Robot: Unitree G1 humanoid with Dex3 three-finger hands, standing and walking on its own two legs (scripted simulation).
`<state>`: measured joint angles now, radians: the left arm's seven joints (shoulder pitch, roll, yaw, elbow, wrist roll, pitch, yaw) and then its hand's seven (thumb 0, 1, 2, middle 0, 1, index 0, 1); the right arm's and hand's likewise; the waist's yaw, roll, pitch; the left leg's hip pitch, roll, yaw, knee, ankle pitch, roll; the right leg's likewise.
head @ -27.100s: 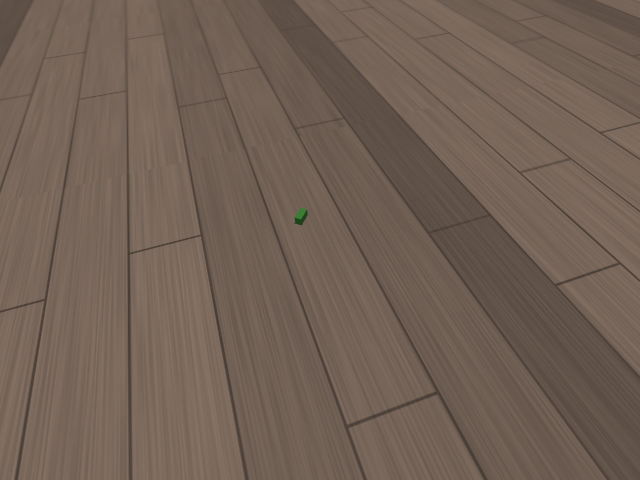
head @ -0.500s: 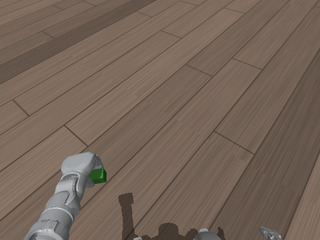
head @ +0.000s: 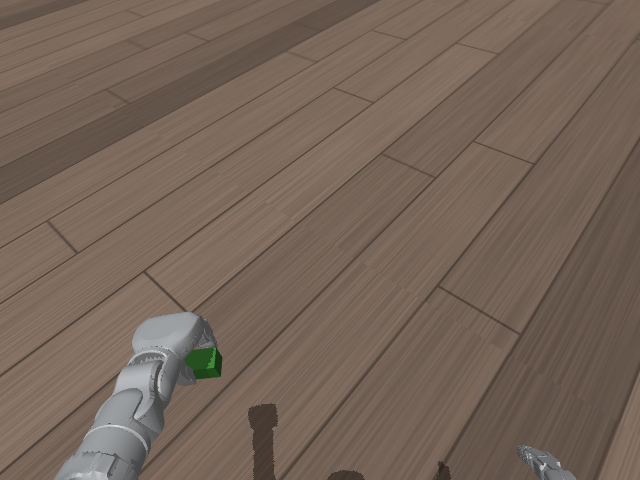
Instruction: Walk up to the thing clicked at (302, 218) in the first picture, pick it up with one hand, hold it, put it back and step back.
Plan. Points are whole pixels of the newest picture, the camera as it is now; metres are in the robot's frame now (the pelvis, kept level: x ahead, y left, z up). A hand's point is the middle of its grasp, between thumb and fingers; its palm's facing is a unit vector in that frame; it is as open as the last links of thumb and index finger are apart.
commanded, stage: hold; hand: left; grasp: from above
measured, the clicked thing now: (196, 364) +0.33 +0.22 -0.09
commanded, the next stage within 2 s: crouch in 1.48 s
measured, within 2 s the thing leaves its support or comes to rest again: neither
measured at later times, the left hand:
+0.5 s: hand (182, 366) +0.30 +0.21 -0.03, palm faces -0.45 -0.06 -0.89, open 6.1 cm
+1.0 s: hand (181, 372) +0.28 +0.21 -0.01, palm faces -0.43 -0.07 -0.90, open 6.1 cm
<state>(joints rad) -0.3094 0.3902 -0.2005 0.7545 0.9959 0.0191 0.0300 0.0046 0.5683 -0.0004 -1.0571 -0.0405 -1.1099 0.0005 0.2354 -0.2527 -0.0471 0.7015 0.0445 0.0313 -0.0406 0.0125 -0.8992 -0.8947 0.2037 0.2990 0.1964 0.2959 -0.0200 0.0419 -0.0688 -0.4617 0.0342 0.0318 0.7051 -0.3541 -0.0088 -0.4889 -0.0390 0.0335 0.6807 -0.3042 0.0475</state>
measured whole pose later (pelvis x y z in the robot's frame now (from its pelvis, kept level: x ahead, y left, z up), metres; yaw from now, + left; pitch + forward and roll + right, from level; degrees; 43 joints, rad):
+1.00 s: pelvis -0.01 -0.01 +0.02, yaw +0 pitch +1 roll +1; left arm -0.22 0.39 -0.21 0.59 0.98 0.02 -0.05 0.00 0.58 0.00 -1.04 -0.06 -1.10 -0.01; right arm 0.19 -0.26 -0.03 0.66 0.06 0.07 -0.06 0.01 -0.90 -0.90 0.20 0.30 0.19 0.30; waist 0.01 0.06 -0.02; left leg -0.28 0.03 0.04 0.53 -0.27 -0.02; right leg -0.33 -0.04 0.04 0.55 -0.24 0.03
